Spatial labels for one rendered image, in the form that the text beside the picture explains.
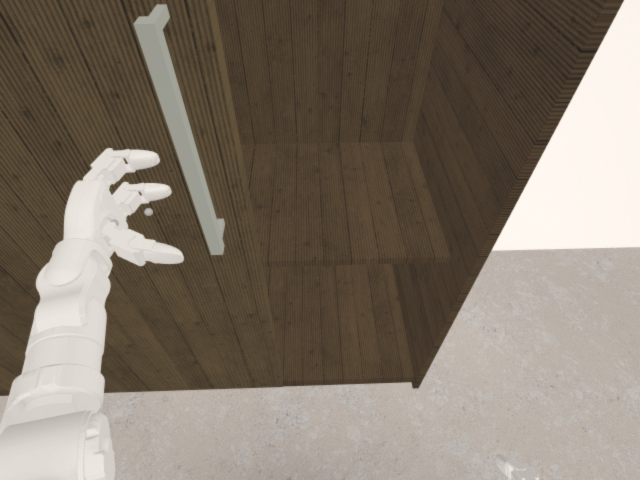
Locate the wardrobe door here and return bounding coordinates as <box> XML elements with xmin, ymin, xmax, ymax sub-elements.
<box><xmin>0</xmin><ymin>0</ymin><xmax>283</xmax><ymax>393</ymax></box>

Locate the robot left forearm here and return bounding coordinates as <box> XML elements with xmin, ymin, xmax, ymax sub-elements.
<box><xmin>0</xmin><ymin>238</ymin><xmax>113</xmax><ymax>435</ymax></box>

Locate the left robot hand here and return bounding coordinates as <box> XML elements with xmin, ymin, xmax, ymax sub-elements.
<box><xmin>63</xmin><ymin>148</ymin><xmax>184</xmax><ymax>266</ymax></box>

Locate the right robot hand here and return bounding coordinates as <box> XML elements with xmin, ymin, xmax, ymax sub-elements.
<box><xmin>496</xmin><ymin>453</ymin><xmax>539</xmax><ymax>480</ymax></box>

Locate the handle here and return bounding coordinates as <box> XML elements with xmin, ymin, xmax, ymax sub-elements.
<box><xmin>134</xmin><ymin>4</ymin><xmax>225</xmax><ymax>255</ymax></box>

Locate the robot left upper arm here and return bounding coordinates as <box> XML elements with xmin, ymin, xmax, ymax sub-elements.
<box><xmin>0</xmin><ymin>410</ymin><xmax>115</xmax><ymax>480</ymax></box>

